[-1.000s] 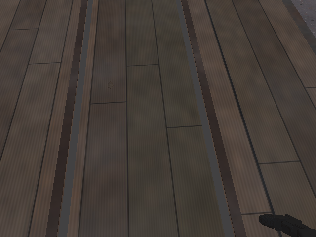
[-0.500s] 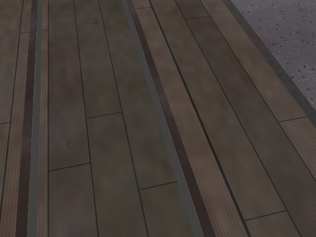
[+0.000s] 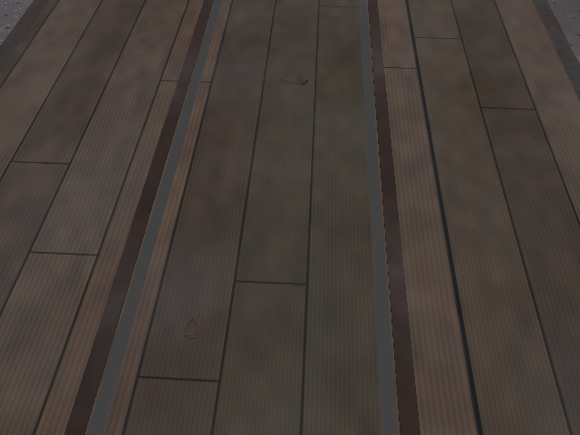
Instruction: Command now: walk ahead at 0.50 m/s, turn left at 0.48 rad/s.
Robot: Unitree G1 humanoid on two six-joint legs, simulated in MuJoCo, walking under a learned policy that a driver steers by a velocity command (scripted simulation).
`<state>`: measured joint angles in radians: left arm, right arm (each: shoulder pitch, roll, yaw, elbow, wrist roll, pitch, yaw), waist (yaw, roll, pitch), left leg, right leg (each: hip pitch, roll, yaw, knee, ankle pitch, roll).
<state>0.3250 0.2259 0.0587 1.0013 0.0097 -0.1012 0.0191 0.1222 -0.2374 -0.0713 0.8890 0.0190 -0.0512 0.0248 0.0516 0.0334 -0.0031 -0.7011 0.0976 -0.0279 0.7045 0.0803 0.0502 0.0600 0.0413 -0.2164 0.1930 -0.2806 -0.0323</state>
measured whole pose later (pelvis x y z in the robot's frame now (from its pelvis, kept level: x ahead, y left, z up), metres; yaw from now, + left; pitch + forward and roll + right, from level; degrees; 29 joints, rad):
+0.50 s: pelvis +0.29 +0.05 +0.01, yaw +14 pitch +2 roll +0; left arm 0.04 0.27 0.06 0.79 0.00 -0.11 -0.01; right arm 0.31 -0.25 -0.07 0.82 0.01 -0.07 0.00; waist -0.06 -0.04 0.02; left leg -0.10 -0.11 -0.09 0.31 -0.25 0.09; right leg -0.65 -0.09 0.06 0.60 0.08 0.03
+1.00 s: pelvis +0.58 +0.08 +0.01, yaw +16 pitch +2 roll -1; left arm 0.35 0.25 0.05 0.90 -0.01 -0.09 -0.01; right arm 0.12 -0.26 -0.06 0.75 0.01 -0.07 0.00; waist 0.07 0.04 0.01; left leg -0.68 0.12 -0.05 0.68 0.02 0.00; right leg -0.06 0.06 -0.03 0.22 -0.21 -0.06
